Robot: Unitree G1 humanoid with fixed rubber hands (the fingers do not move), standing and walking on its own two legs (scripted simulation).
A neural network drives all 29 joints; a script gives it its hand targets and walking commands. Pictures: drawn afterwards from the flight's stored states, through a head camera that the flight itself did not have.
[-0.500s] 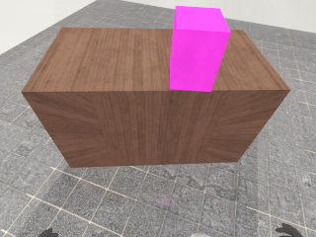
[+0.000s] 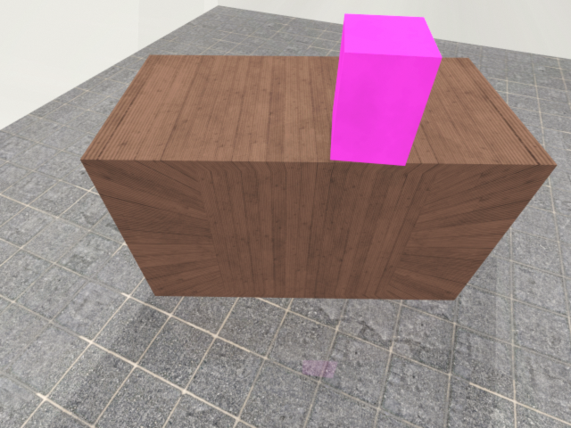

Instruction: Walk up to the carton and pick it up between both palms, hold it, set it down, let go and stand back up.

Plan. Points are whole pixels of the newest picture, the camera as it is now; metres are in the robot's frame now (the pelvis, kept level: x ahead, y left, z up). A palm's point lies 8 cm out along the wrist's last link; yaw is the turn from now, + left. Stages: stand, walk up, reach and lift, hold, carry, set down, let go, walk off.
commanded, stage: walk up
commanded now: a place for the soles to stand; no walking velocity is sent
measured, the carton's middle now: (375, 91) +0.84 -0.19 +0.06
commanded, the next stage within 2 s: none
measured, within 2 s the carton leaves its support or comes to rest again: neither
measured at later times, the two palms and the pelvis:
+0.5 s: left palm out of the picture +0.15 +0.31 -0.08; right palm out of the picture +0.10 -0.32 -0.09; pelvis +0.03 +0.00 +0.00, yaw +0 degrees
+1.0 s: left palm (81, 427) +0.16 +0.32 -0.09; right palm (530, 409) +0.18 -0.32 -0.07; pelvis +0.06 +0.00 +0.01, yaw -2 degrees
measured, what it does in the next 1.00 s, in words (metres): steps on the spot: right foot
